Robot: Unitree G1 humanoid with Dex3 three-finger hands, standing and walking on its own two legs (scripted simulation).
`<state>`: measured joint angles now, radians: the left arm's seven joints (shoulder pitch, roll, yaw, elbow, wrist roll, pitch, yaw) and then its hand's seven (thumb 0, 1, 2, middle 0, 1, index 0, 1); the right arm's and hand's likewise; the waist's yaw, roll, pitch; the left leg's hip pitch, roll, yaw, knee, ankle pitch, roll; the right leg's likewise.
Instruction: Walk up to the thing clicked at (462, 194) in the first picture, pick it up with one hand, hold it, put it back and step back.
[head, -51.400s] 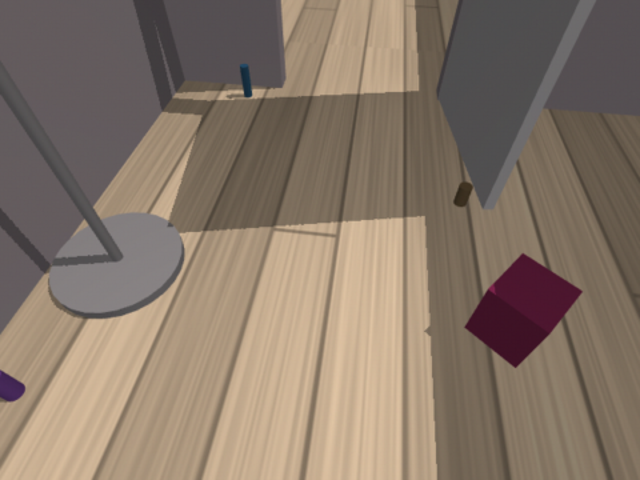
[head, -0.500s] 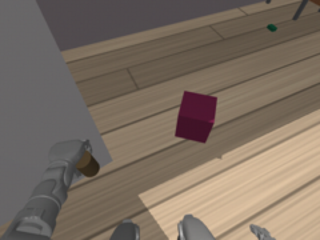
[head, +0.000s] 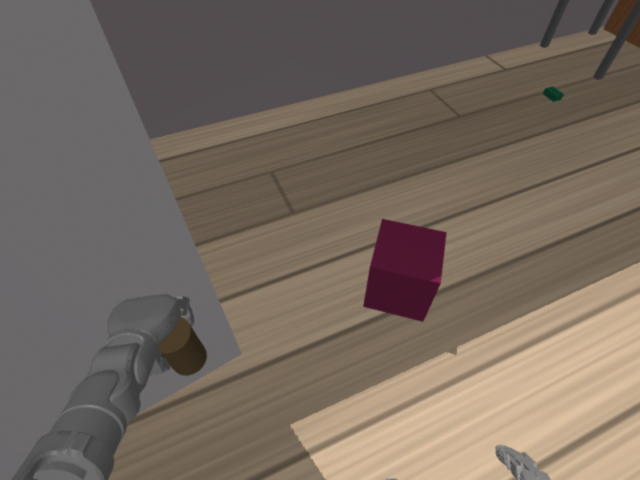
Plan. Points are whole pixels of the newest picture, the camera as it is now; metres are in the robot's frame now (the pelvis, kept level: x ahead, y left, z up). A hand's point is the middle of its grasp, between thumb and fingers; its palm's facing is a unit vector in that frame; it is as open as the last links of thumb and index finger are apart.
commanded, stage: hold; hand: left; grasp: from above
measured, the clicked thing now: (180, 347) +0.33 +0.22 -0.10
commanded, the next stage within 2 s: crouch in 1.66 s
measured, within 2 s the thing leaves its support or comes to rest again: neither
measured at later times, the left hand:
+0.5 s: hand (160, 346) +0.30 +0.22 -0.03, palm faces -0.46 -0.05 -0.89, open 8.4 cm
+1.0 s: hand (163, 353) +0.29 +0.21 -0.02, palm faces -0.45 -0.05 -0.89, open 8.4 cm
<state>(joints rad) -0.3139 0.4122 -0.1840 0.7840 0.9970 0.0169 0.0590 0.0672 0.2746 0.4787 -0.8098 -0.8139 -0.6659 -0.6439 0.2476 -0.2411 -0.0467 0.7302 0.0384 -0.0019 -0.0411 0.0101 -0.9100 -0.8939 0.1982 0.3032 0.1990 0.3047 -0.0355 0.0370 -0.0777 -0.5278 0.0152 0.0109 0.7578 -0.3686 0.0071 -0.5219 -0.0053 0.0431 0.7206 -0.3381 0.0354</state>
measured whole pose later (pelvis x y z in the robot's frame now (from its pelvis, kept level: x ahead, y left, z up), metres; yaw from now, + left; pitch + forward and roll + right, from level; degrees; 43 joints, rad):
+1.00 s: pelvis -0.01 -0.01 +0.02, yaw +0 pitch +1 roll +0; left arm -0.25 0.39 -0.22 0.64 0.98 0.02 -0.04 0.07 0.28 0.48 -0.85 -0.86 -0.66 -0.64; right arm 0.20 -0.26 -0.04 0.68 0.06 0.05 -0.05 0.01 -0.91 -0.90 0.20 0.30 0.20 0.30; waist 0.00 0.05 -0.02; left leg -0.31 0.01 0.02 0.54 -0.26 0.00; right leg -0.32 -0.01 0.05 0.55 -0.25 0.02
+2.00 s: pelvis +0.00 -0.01 +0.02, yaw +0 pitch +2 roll +0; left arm -0.26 0.39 -0.20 0.70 1.01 -0.02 0.00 0.04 0.26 0.52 -0.84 -0.87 -0.64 -0.67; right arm 0.20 -0.25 -0.04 0.68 0.06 0.08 -0.05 0.01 -0.91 -0.90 0.20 0.30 0.20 0.30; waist -0.01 0.04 0.00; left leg -0.28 0.01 0.02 0.49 -0.25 0.00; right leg -0.29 -0.02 0.05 0.50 -0.24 0.03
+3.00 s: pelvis -0.07 +0.00 -0.29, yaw -2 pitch +38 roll -6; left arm -0.92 0.64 0.07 1.35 1.26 -0.16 0.35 0.02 0.22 0.59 -0.80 -0.93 -0.62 -0.72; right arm 0.19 -0.25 0.00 0.74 -0.10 -0.05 0.07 0.00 -0.91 -0.90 0.20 0.30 0.20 0.30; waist -0.22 0.02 -0.15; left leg -2.02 -0.01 -0.09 2.01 -0.67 -0.01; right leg -1.97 0.00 -0.02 1.95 -0.65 0.04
